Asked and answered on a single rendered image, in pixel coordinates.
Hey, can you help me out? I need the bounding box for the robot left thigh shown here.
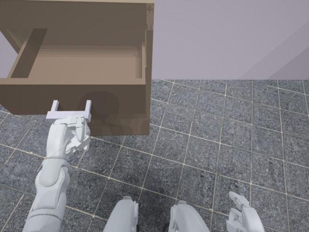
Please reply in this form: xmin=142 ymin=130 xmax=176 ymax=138
xmin=103 ymin=200 xmax=139 ymax=232

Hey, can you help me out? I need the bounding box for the robot right hand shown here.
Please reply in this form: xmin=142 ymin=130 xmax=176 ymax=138
xmin=226 ymin=191 xmax=265 ymax=232

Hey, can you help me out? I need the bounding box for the robot right thigh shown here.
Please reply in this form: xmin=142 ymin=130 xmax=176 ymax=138
xmin=170 ymin=204 xmax=210 ymax=232

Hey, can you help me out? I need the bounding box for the drawer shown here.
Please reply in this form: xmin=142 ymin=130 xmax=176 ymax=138
xmin=0 ymin=29 xmax=146 ymax=115

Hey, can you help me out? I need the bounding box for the cabinet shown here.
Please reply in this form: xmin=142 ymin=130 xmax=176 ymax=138
xmin=0 ymin=0 xmax=155 ymax=136

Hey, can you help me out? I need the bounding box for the robot left hand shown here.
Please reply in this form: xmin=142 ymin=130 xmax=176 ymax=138
xmin=46 ymin=115 xmax=91 ymax=161

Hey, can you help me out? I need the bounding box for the robot left forearm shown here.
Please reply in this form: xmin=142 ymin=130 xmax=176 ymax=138
xmin=22 ymin=158 xmax=70 ymax=232

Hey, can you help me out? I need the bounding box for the robot thigh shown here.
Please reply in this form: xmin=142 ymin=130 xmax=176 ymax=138
xmin=103 ymin=200 xmax=139 ymax=232
xmin=170 ymin=204 xmax=210 ymax=232

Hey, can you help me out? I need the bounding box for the handle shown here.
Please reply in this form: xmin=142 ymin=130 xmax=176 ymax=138
xmin=46 ymin=100 xmax=92 ymax=123

